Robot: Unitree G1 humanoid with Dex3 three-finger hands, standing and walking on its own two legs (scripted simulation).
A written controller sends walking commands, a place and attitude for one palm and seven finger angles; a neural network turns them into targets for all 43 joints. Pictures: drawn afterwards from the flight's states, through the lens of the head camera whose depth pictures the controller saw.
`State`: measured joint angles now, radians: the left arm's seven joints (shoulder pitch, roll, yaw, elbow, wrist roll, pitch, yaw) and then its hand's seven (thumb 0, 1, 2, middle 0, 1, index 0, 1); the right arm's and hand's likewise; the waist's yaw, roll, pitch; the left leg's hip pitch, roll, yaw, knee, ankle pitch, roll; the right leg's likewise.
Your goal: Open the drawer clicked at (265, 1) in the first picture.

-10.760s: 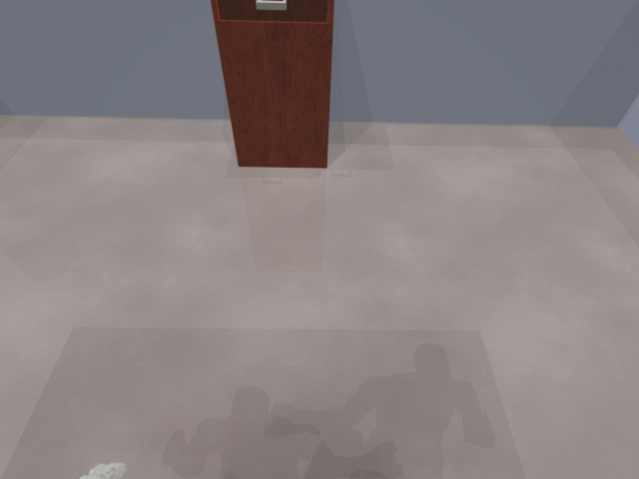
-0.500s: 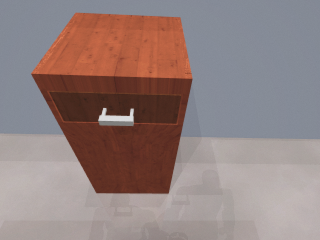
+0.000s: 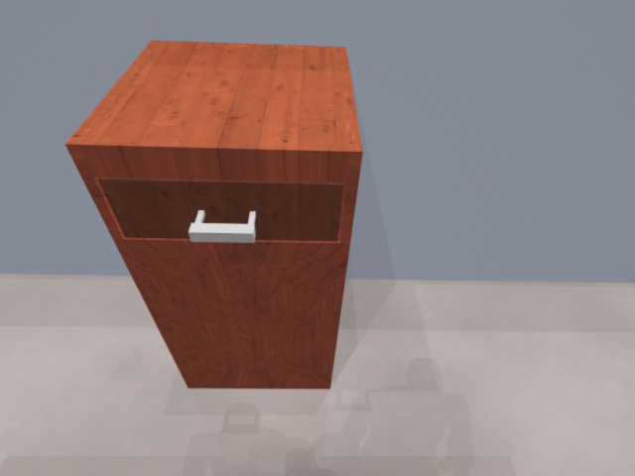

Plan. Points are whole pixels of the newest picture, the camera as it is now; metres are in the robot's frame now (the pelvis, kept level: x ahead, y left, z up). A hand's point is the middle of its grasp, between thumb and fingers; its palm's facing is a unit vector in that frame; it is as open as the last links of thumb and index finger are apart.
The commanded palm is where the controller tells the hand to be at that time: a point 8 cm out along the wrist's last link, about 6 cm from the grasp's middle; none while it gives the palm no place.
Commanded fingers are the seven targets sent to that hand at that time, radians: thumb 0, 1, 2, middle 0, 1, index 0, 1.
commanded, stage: look again from close up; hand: left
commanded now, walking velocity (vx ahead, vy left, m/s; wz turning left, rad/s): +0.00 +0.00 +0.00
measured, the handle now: (224, 224) +0.51 +0.19 +0.01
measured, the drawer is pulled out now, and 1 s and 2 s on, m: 0.00 0.00 0.00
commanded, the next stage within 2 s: raise the hand with hooked fingers in 0.08 s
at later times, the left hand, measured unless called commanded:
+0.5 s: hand (161, 433) +0.18 +0.21 -0.03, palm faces +0.06 -0.24 -0.97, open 8.1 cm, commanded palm +0.12 +0.23 -0.01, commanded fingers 0.00 0.50 0.73 -0.23 -0.56 -0.23 -0.56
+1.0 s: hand (149, 381) +0.23 +0.22 +0.01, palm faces +0.03 -0.11 -0.99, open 11.0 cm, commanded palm +0.20 +0.23 +0.07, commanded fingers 0.00 -0.08 0.48 -0.27 -0.93 -0.27 -0.93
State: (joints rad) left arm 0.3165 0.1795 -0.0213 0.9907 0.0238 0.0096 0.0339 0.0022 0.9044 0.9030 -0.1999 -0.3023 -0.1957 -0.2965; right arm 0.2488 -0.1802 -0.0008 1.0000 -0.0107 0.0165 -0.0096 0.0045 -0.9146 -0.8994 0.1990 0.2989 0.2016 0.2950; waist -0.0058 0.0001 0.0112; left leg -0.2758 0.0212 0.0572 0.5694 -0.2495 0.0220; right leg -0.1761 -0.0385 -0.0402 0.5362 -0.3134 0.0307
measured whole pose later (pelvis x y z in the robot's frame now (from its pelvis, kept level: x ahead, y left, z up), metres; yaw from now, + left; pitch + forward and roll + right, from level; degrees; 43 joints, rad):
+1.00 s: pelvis +0.02 -0.02 -0.02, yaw +1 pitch +6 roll +0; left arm 0.34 0.38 -0.05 -0.10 1.00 0.04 0.29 0.00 0.13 0.58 -0.27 -0.79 -0.27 -0.79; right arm 0.11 -0.19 0.03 0.56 -0.05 0.10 0.00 0.01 -0.91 -0.90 0.20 0.30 0.21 0.30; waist 0.08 0.05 -0.08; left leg -0.52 0.00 0.01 0.76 -0.34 0.00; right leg -0.44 0.02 0.03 0.77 -0.44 -0.01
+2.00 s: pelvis +0.02 -0.01 +0.00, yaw +3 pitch +2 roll +0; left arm -0.09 0.52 -0.03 -0.02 0.88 0.01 -0.01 0.00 -0.49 0.31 -0.32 -1.20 -0.32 -1.20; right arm 0.15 -0.26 -0.01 0.62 0.01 0.14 -0.02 0.01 -0.91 -0.90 0.20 0.30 0.20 0.30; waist 0.07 0.08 -0.01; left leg -0.32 -0.02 -0.01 0.50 -0.22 0.01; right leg -0.22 0.00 0.02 0.51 -0.33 0.00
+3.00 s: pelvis +0.03 -0.02 +0.00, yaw +2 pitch +6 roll +1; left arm -0.35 0.47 -0.11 0.33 0.95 0.02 0.08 0.00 -0.49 0.30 -0.32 -1.20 -0.32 -1.20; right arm 0.19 -0.26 -0.04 0.65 0.03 0.14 -0.04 0.01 -0.91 -0.90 0.20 0.30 0.20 0.30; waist 0.03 0.06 -0.06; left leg -0.41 -0.01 -0.01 0.57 -0.27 0.00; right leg -0.32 0.01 0.02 0.60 -0.38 -0.02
